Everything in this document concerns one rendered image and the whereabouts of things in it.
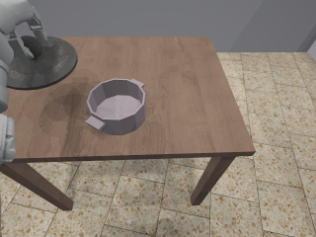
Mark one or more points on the lid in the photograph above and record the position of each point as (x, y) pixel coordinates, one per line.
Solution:
(57, 60)

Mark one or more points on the knob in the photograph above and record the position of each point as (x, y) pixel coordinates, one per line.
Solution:
(33, 45)

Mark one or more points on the robot left hand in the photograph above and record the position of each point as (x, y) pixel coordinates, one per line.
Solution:
(23, 11)

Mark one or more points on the pot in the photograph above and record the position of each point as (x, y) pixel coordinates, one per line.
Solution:
(117, 106)

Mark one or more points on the robot left upper arm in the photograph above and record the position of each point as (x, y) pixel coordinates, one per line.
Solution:
(7, 145)

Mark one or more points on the table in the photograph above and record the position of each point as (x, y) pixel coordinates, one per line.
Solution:
(190, 112)

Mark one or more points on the left robot forearm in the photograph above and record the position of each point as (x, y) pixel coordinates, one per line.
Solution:
(7, 26)

